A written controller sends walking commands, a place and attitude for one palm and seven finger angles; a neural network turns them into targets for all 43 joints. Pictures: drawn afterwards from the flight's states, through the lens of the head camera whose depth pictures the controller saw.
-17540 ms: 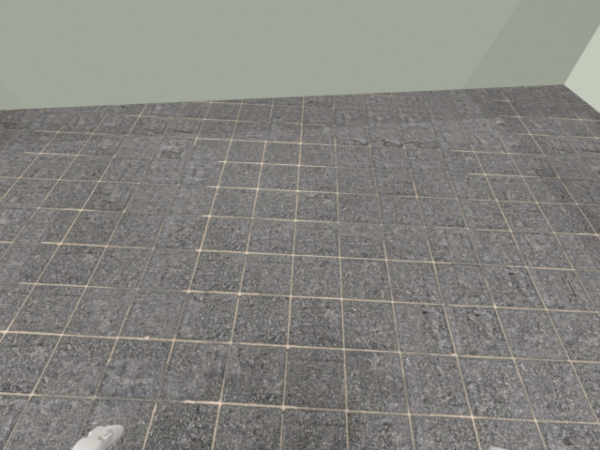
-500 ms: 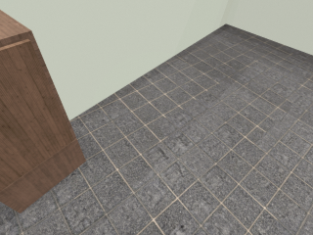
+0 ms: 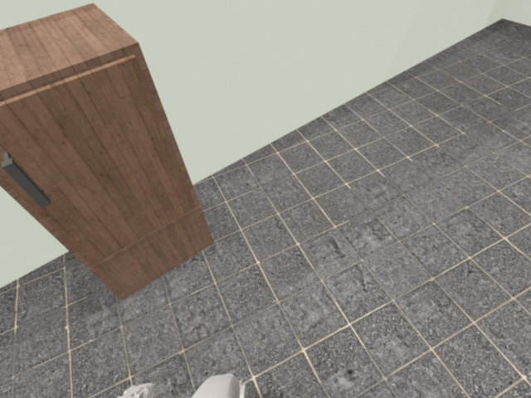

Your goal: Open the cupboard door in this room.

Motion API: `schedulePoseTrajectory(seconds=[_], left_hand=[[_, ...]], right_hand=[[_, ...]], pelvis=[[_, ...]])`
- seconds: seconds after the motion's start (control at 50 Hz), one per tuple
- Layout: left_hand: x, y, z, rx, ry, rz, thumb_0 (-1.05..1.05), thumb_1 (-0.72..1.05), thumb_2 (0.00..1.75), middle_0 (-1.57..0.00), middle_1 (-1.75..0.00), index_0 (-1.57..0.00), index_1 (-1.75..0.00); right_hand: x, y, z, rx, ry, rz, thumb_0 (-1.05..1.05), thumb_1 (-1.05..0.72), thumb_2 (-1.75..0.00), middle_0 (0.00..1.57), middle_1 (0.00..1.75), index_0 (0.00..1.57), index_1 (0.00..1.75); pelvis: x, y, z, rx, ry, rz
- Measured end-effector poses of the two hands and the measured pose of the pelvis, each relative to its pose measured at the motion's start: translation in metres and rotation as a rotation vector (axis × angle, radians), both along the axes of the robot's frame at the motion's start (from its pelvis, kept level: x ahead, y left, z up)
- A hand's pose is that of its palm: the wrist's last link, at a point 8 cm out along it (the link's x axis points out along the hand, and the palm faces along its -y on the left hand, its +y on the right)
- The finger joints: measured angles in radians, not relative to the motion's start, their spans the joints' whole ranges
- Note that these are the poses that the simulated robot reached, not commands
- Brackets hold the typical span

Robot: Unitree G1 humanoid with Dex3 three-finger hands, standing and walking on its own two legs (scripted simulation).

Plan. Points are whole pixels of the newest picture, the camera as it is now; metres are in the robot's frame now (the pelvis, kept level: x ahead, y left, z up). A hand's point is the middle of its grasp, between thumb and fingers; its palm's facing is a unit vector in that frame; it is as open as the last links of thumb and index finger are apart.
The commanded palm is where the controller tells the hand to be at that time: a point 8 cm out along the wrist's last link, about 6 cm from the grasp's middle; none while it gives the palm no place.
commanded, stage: turn to face it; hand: left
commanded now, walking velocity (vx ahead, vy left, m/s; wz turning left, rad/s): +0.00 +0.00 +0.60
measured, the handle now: (26, 179) +0.60 +0.60 -0.04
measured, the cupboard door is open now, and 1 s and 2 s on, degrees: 0 0 0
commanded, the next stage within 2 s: take the last steps up to it in 0.90 s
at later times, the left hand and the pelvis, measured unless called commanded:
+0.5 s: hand out of the picture -0.08 +0.28 -0.18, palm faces +0.34 -0.90 -0.27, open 7.4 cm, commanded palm none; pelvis -0.05 +0.04 +0.00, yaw +18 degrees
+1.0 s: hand out of the picture -0.08 +0.17 -0.14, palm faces +0.49 -0.83 -0.28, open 7.4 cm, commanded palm none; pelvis -0.05 -0.03 +0.00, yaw +30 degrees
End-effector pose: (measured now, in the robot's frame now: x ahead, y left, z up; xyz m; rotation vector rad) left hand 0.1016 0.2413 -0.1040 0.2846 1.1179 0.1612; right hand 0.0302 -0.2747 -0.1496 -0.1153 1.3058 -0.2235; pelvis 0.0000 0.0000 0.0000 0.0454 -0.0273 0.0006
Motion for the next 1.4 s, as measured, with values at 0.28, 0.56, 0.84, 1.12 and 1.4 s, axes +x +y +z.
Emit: schedulePoseTrajectory(seconds=[0.28,0.56,0.84,1.12,1.4], left_hand=[[-0.142,0.037,-0.040,-0.072,0.139,0.275,0.01,0.90,0.90,-0.21,-0.30,-0.20,-0.30],[-0.193,0.077,-0.031,-0.057,0.131,0.435,0.01,0.91,0.90,-0.20,-0.30,-0.20,-0.30],[-0.167,0.011,-0.008,0.001,-0.018,0.458,0.01,0.91,0.90,-0.20,-0.30,-0.20,-0.30],[-0.259,-0.048,-0.016,-0.083,0.108,0.653,0.01,0.91,0.90,-0.21,-0.30,-0.20,-0.30],[-0.326,-0.056,-0.048,-0.252,0.315,0.716,0.01,0.91,0.90,-0.20,-0.30,-0.20,-0.30]], right_hand=[[0.084,0.052,0.018,-0.053,-0.093,0.318,0.01,-0.91,-0.89,0.19,0.30,0.20,0.30],[0.082,0.109,0.029,-0.029,-0.116,0.465,0.01,-0.90,-0.89,0.20,0.30,0.21,0.30],[0.063,0.056,-0.014,0.043,0.009,0.488,0.01,-0.90,-0.89,0.20,0.30,0.21,0.30],[0.073,0.049,0.003,-0.003,0.072,0.630,0.01,-0.91,-0.89,0.19,0.30,0.20,0.30],[0.065,0.107,0.021,-0.012,-0.056,0.643,0.00,-0.93,-0.89,0.20,0.30,0.21,0.30]], pelvis=[[-0.033,0.022,-0.010,-0.035,0.026,0.201],[-0.051,0.040,-0.001,-0.061,0.009,0.330],[-0.052,-0.012,-0.009,-0.018,0.004,0.464],[-0.059,-0.026,0.003,-0.012,0.015,0.568],[-0.051,0.013,0.001,-0.048,-0.023,0.562]])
